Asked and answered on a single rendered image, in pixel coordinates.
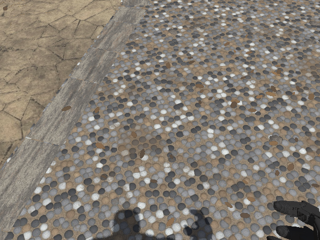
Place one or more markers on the right robot hand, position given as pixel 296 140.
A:
pixel 304 211

